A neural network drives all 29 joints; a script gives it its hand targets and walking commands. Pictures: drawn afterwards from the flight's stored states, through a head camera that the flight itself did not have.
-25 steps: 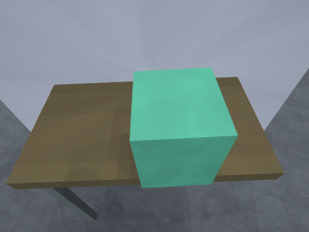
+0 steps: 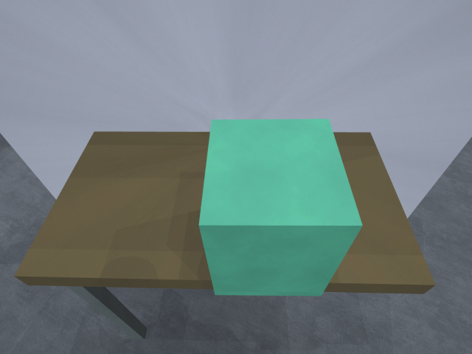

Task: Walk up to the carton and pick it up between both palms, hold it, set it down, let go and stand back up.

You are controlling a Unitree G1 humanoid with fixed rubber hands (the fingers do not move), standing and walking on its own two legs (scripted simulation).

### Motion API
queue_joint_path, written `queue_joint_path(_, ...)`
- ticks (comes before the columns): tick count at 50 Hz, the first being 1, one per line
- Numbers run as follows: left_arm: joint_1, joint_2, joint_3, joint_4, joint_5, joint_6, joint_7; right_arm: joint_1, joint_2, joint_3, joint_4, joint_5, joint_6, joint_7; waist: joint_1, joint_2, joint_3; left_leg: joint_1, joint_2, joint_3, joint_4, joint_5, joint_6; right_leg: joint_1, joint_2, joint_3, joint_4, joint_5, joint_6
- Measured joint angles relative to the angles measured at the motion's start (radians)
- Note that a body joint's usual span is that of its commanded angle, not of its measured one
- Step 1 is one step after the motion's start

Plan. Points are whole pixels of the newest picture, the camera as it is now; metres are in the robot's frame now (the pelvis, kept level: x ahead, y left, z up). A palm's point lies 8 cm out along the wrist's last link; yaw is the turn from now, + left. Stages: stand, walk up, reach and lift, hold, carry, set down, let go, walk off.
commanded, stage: walk up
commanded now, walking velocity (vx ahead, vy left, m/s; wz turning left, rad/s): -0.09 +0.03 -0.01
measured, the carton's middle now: (268, 211) +0.35 -0.02 +0.04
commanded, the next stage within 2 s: none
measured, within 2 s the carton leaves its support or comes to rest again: neither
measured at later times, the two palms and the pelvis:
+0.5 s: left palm out of the picture -0.07 +0.21 -0.15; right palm out of the picture -0.06 -0.19 -0.15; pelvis -0.02 +0.01 +0.00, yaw +0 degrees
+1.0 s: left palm out of the picture -0.05 +0.23 -0.15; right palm out of the picture -0.03 -0.26 -0.17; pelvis -0.08 -0.02 -0.03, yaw -1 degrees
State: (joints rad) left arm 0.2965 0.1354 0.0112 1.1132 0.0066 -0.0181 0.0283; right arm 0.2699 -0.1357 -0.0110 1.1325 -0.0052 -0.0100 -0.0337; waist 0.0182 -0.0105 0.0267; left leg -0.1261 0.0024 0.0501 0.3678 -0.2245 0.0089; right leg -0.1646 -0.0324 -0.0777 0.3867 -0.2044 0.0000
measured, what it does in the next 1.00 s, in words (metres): lifts its right foot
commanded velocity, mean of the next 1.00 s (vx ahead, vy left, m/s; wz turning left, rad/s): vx -0.08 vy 0.02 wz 0.00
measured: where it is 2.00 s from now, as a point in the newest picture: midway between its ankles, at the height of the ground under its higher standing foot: outside the picture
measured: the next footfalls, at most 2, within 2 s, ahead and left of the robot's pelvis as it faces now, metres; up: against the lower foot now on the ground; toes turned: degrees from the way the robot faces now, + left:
right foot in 1.02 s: -0.05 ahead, -0.14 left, +0.00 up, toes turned -5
left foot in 1.38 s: -0.15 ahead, +0.13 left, +0.00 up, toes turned +3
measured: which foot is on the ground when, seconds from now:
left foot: down 0.00-1.00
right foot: down 0.00-0.80, up 0.82-1.00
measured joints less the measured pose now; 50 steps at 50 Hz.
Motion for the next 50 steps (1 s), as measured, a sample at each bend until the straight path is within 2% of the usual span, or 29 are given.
queue_joint_path(8,-0.02,0.022,0.018,-0.003,0.007,0.019,0.01,-0.004,-0.02,-0.008,-0.008,-0.002,0.015,-0.014,-0.01,0.009,0.011,-0.048,-0.01,0.005,0.065,-0.013,0.015,-0.045,-0.013,0.006,0.058,-0.007,0.01)
queue_joint_path(20,0.037,-0.017,-0.004,0.036,0.005,0.028,-0.001,0.058,0.004,0.014,0.015,-0.002,0.01,0.006,-0.007,0.012,-0.04,-0.033,-0.018,0.013,0.005,0.026,0.022,-0.036,-0.019,0.014,0.006,0.032,0.017)
queue_joint_path(34,0.082,-0.039,-0.012,0.06,0.003,0.013,0.003,0.1,0.013,0.017,0.03,0.002,-0.002,0.002,-0.01,0.016,-0.034,-0.033,-0.019,0.013,0.013,0.017,0.024,-0.031,-0.019,0.014,0.003,0.029,0.021)
queue_joint_path(42,-0.005,0.023,0.033,-0.031,0.005,0.044,0.021,0.014,-0.01,-0.022,-0.057,0.003,0.015,-0.022,-0.029,0.0,0.038,-0.193,-0.006,0.005,0.218,-0.039,0.028,-0.201,-0.023,0.001,0.241,-0.019,0.022)
queue_joint_path(46,-0.038,0.041,0.063,-0.076,0.018,0.074,0.019,-0.03,-0.037,-0.045,-0.09,-0.019,0.048,-0.038,-0.032,0.023,0.022,-0.245,0.018,0.0,0.259,-0.035,0.022,-0.288,-0.008,0.011,0.538,-0.254,0.034)
queue_joint_path(48,-0.048,0.039,0.068,-0.098,0.018,0.074,0.016,-0.057,-0.054,-0.054,-0.1,-0.028,0.062,-0.043,-0.025,0.039,0.007,-0.263,0.028,-0.001,0.253,-0.016,0.01,-0.264,-0.012,0.013,0.533,-0.285,0.04)
queue_joint_path(50,-0.045,0.042,0.066,-0.116,0.017,0.059,0.015,-0.08,-0.065,-0.062,-0.114,-0.028,0.074,-0.043,-0.013,0.04,-0.014,-0.298,0.028,0.0,0.269,-0.004,-0.001,-0.191,-0.026,0.015,0.356,-0.191,0.043)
